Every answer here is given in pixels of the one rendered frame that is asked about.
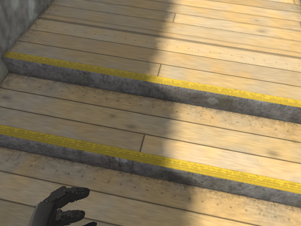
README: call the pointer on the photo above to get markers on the robot left hand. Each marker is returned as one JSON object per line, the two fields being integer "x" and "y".
{"x": 46, "y": 213}

